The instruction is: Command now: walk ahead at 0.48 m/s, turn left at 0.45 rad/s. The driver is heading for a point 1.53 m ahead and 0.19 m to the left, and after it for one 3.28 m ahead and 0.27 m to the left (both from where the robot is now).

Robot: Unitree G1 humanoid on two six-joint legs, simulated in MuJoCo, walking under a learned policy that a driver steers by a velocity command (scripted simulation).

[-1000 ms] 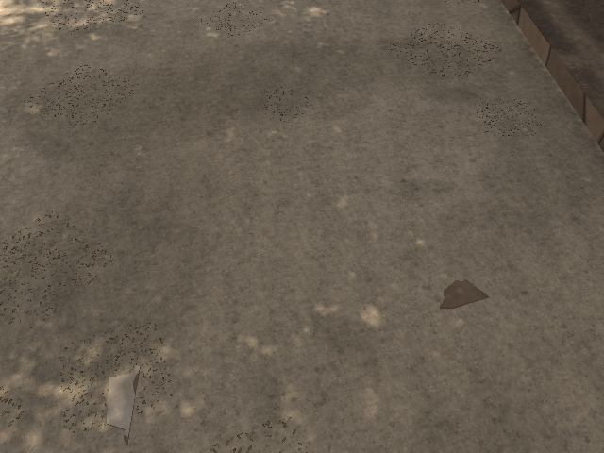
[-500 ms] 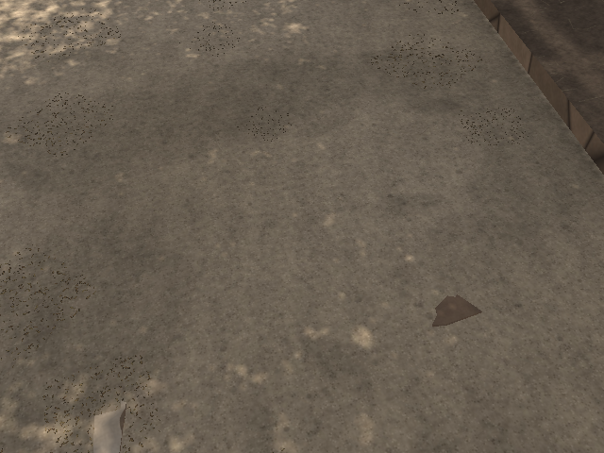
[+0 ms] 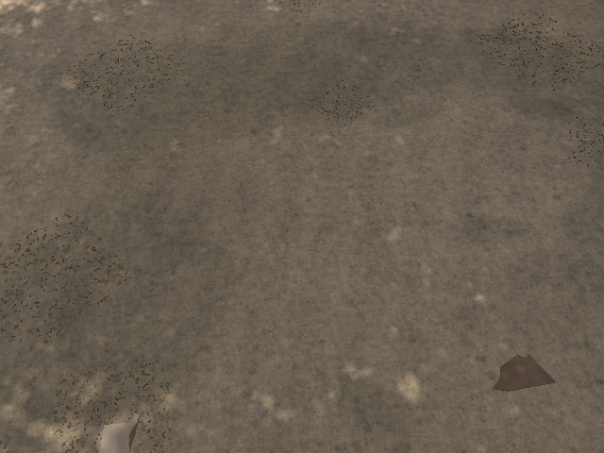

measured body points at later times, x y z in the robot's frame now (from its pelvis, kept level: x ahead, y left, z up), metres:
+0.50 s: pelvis +0.29 +0.01 +0.02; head +0.33 +0.03 +0.47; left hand +0.46 +0.27 -0.08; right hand +0.29 -0.26 -0.11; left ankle +0.14 +0.04 -0.72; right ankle +0.49 -0.09 -0.68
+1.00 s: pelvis +0.57 +0.05 +0.02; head +0.60 +0.06 +0.47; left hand +0.43 +0.26 -0.11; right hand +0.82 -0.09 -0.09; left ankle +0.67 +0.23 -0.68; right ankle +0.51 -0.05 -0.72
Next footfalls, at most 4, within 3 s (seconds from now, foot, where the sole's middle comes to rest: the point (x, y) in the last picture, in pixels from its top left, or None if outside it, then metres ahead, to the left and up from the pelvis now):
0.04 left None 0.18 0.04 -0.76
0.58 right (348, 402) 0.54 -0.04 -0.76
1.12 left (233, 314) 0.75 0.23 -0.76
1.70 right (279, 219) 1.05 0.14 -0.76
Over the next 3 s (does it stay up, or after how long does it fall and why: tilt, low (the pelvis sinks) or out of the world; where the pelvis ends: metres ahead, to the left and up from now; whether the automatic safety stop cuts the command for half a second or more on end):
stays up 1.43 0.15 0.02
